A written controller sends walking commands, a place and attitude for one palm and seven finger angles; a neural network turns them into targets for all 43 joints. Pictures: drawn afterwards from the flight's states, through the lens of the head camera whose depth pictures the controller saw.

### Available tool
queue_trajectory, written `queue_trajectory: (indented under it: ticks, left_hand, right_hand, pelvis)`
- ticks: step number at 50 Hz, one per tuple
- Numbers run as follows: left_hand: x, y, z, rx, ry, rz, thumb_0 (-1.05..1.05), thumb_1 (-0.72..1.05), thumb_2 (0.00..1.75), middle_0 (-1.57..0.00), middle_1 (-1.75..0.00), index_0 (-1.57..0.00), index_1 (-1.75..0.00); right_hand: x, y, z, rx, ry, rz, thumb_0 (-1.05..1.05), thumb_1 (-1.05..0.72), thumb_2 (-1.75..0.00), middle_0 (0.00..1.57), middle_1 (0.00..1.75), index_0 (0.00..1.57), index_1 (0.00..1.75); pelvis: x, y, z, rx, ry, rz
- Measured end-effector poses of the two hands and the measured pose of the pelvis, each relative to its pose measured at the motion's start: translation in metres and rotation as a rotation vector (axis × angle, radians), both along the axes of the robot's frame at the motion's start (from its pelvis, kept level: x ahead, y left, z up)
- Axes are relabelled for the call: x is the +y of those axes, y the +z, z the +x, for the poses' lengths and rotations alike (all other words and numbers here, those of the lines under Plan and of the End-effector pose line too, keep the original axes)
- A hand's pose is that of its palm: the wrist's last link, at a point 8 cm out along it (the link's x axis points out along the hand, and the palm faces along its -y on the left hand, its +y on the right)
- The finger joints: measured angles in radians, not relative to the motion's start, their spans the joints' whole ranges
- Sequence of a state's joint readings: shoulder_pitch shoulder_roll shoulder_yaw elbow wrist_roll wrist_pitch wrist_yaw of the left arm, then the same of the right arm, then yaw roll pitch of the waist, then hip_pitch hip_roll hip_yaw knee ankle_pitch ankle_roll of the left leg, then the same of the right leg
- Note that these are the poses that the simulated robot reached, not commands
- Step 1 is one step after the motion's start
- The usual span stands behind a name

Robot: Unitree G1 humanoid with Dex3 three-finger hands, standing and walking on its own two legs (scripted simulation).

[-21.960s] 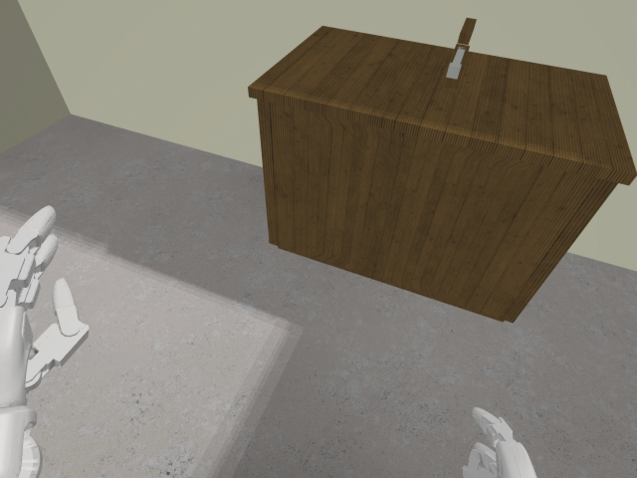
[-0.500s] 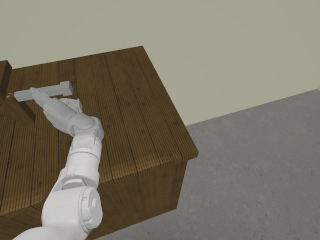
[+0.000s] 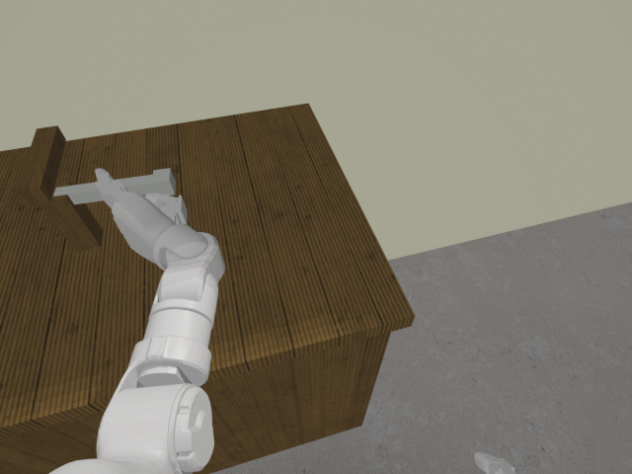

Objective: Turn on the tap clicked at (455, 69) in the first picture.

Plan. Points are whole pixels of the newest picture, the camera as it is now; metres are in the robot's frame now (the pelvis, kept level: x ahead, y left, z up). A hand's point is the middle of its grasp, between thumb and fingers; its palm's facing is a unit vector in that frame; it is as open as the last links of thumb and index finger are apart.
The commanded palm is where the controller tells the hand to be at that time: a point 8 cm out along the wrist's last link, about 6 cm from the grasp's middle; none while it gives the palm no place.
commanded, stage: lift the hand up off the lever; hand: left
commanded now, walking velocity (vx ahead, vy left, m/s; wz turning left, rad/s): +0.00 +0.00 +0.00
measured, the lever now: (164, 182) +0.49 +0.24 +0.10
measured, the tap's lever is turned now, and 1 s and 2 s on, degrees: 86 86 86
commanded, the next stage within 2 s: draw the hand back beside the body in 1.56 s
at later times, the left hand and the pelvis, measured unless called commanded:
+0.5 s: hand (170, 203) +0.41 +0.20 +0.14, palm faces +0.82 -0.57 -0.09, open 7.8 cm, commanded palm +0.36 +0.22 +0.14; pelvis -0.01 -0.01 +0.00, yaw +1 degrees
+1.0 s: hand (157, 195) +0.40 +0.21 +0.16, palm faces +0.81 -0.58 -0.06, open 7.8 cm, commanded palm +0.35 +0.22 +0.16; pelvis +0.00 -0.01 +0.01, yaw +0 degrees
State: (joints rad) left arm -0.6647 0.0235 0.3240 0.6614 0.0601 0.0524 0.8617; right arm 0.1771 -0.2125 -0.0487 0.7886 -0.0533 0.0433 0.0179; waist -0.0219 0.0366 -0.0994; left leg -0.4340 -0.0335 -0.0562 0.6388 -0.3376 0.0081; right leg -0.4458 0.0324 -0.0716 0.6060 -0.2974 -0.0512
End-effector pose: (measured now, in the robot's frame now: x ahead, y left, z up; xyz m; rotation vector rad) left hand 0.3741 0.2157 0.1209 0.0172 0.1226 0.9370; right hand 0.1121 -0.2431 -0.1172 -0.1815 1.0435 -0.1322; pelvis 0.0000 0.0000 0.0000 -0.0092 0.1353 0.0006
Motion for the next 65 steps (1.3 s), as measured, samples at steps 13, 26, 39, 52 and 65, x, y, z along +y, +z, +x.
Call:
queue_trajectory:
  ticks: [13, 26, 39, 52, 65]
  left_hand:
    - [-0.003, 0.015, -0.015, 0.014, 0.016, 0.005, 0.02, 0.90, 0.90, -0.16, -0.15, -0.15, -0.15]
    - [-0.002, 0.024, -0.020, 0.012, 0.023, 0.016, 0.02, 0.90, 0.90, -0.15, -0.15, -0.15, -0.15]
    - [0.000, 0.031, -0.012, 0.007, 0.024, -0.001, 0.02, 0.90, 0.90, -0.16, -0.15, -0.15, -0.15]
    - [0.008, 0.042, -0.028, -0.013, 0.011, 0.004, 0.02, 0.90, 0.90, -0.16, -0.15, -0.15, -0.15]
    - [0.005, 0.052, -0.031, -0.002, -0.010, -0.017, 0.02, 0.90, 0.90, -0.16, -0.15, -0.15, -0.15]
  right_hand:
    - [0.006, 0.005, 0.015, -0.041, 0.022, 0.026, 0.01, -0.90, -0.90, 0.20, 0.30, 0.20, 0.30]
    - [-0.012, 0.012, 0.015, -0.074, 0.019, -0.014, 0.01, -0.91, -0.90, 0.20, 0.30, 0.20, 0.30]
    - [-0.019, 0.010, 0.007, -0.045, -0.023, -0.008, 0.01, -0.91, -0.90, 0.20, 0.30, 0.20, 0.30]
    - [-0.008, 0.019, 0.033, -0.108, 0.018, -0.002, 0.01, -0.91, -0.90, 0.20, 0.30, 0.20, 0.30]
    - [0.012, 0.029, 0.056, -0.169, 0.060, 0.028, 0.01, -0.90, -0.90, 0.20, 0.30, 0.20, 0.30]
  pelvis:
    - [-0.006, 0.003, -0.002, -0.034, 0.001, 0.004]
    - [-0.015, 0.005, -0.011, -0.053, 0.010, 0.005]
    - [-0.016, 0.008, -0.001, -0.053, -0.005, 0.011]
    - [-0.012, 0.010, -0.001, -0.087, 0.005, 0.010]
    - [-0.009, 0.012, -0.005, -0.103, 0.006, 0.010]
